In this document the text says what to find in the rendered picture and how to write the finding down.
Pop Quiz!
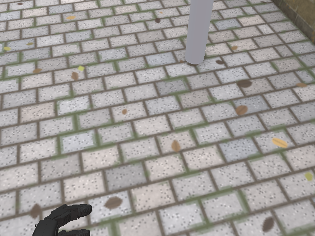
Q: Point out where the robot left hand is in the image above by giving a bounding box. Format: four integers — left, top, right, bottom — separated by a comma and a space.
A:
32, 204, 93, 236

